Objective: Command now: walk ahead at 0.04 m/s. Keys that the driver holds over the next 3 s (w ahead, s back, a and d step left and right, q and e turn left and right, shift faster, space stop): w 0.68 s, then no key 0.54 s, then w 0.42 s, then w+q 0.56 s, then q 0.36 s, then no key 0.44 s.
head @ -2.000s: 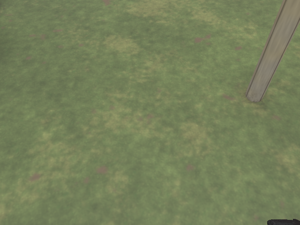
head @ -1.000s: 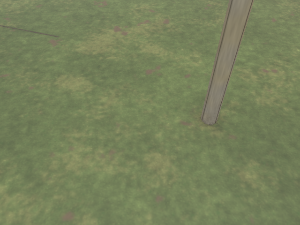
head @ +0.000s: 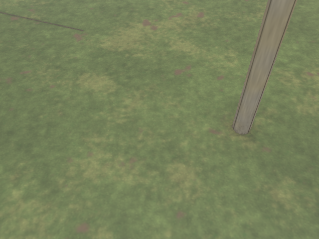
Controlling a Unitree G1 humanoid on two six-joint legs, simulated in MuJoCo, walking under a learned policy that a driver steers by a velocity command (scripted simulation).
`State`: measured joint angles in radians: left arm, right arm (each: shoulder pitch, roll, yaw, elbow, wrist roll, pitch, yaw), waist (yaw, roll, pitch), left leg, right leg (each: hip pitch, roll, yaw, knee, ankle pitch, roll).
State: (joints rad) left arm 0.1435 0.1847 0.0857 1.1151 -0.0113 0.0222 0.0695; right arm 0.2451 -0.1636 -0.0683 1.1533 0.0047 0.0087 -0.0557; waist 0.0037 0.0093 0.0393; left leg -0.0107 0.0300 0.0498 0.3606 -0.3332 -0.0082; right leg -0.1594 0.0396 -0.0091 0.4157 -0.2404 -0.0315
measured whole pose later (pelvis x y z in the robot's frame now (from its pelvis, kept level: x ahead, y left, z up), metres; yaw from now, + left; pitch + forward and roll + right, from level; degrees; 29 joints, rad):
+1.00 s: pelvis +0.35 +0.07 -0.05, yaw +2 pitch +1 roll +1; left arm 0.16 0.26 0.06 0.96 -0.02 -0.06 0.04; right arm 0.18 -0.21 -0.04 1.06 -0.02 -0.10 0.03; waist -0.02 -0.04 0.10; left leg -0.25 -0.06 0.06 0.39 -0.15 0.07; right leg -0.56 -0.08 0.04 1.18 -0.42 0.03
